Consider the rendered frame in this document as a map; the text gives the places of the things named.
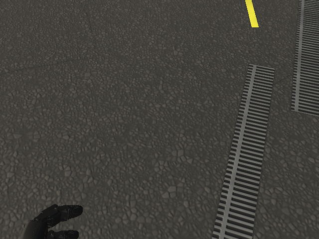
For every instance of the left robot hand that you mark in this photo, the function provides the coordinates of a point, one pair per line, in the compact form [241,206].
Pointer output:
[48,218]

